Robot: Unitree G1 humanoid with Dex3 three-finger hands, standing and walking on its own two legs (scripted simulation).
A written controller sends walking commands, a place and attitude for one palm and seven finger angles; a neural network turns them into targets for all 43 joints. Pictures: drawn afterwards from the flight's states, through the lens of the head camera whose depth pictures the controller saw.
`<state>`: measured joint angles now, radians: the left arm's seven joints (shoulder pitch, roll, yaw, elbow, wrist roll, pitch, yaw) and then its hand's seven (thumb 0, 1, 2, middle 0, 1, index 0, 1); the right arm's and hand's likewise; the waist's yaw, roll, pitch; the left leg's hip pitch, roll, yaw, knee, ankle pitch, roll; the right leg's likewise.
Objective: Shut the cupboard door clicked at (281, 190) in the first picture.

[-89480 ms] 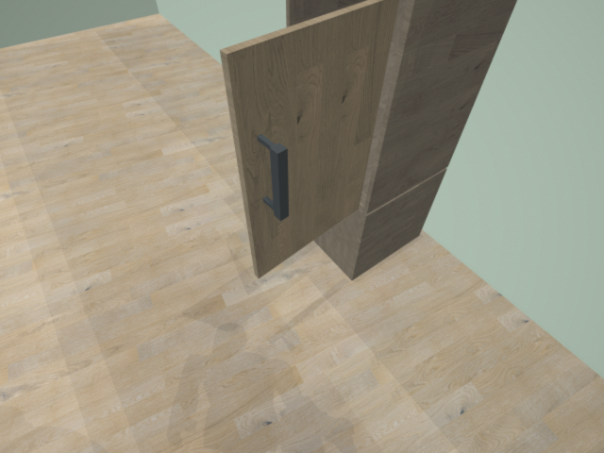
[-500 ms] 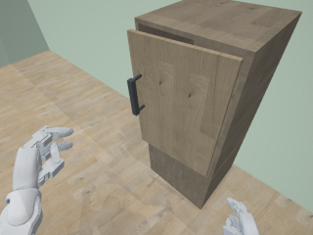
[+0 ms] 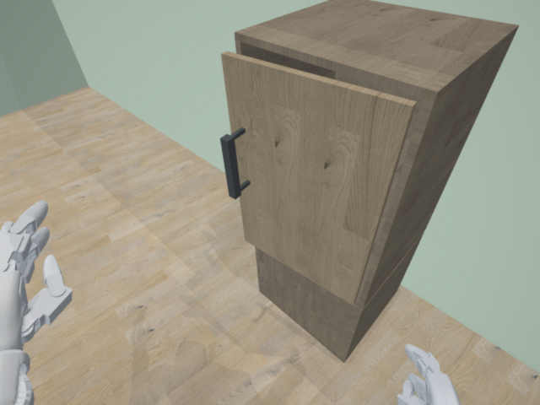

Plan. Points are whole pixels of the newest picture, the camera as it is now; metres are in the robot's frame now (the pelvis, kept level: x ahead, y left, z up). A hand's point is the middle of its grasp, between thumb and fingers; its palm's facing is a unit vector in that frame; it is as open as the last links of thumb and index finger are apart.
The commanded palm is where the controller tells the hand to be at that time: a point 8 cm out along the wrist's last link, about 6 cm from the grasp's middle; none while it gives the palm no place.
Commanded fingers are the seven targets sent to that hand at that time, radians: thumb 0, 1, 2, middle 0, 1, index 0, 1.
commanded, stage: draw the hand back to the body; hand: left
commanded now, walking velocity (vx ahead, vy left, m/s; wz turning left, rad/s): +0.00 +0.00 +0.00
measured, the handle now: (237, 164) +0.64 +0.16 +0.00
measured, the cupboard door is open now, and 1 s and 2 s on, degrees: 6 6 6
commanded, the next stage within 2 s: step back with the hand held close in 0.04 s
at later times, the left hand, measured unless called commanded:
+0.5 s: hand (56, 289) +0.19 +0.27 +0.16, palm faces +0.36 -0.77 -0.52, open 7.4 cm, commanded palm +0.13 +0.31 +0.17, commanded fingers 0.00 0.90 0.90 -0.20 -0.30 -0.20 -0.30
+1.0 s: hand out of the picture +0.06 +0.28 +0.17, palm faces +0.54 -0.72 -0.43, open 7.4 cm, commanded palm +0.01 +0.31 +0.17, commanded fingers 0.00 0.90 0.90 -0.20 -0.30 -0.20 -0.30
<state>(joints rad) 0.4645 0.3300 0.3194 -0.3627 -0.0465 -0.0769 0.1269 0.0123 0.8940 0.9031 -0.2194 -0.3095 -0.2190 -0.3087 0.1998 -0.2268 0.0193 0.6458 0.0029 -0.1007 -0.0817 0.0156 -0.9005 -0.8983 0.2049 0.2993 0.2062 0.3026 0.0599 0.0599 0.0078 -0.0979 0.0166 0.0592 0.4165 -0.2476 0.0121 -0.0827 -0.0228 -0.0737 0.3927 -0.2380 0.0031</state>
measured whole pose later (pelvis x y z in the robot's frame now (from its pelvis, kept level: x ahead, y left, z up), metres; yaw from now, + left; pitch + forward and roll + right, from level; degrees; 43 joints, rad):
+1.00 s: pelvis -0.11 +0.00 -0.03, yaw +3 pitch -2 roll -1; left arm 0.50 0.40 0.45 -0.52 -0.01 -0.24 0.17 0.01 0.89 0.90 -0.21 -0.30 -0.21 -0.30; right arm 0.25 -0.23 0.01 0.59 -0.01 -0.06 -0.08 0.02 -0.90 -0.90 0.21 0.30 0.21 0.30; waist 0.01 -0.01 0.02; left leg -0.48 0.01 0.04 0.75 -0.40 0.03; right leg -0.42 -0.01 -0.03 0.65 -0.20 0.00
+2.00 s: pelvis -0.39 +0.01 -0.03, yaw -2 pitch -4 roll +0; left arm 0.37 0.44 0.48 -0.42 0.00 -0.23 0.19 0.01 0.89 0.90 -0.21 -0.30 -0.21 -0.30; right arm 0.30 -0.23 -0.03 0.70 -0.01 -0.10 -0.09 0.02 -0.90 -0.90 0.20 0.30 0.21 0.30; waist -0.01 -0.04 -0.02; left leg -0.38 0.03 0.04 0.72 -0.28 0.03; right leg -0.55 0.00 -0.02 1.07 -0.44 -0.01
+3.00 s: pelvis -0.44 +0.00 +0.00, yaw +1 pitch -1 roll +0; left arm 0.29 0.20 0.01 0.91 0.02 0.02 0.02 -0.04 0.99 0.90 -0.21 -0.30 -0.21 -0.30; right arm 0.24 -0.17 0.02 0.96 -0.02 0.04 -0.02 0.00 -0.93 -0.90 0.21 0.30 0.21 0.30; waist 0.01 -0.03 0.04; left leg -0.22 0.03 0.05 0.49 -0.25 0.00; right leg -0.19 0.03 -0.11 0.45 -0.25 -0.06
